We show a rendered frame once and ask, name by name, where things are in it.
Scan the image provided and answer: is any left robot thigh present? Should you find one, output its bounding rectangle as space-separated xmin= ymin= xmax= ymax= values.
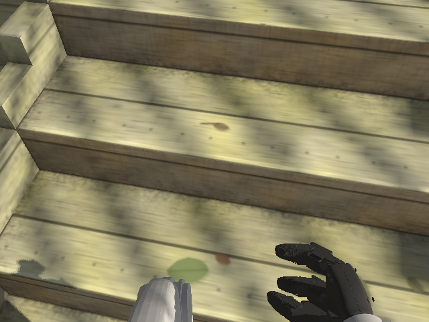
xmin=128 ymin=277 xmax=193 ymax=322

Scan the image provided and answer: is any right robot hand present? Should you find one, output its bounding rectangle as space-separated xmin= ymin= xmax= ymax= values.
xmin=267 ymin=242 xmax=375 ymax=322

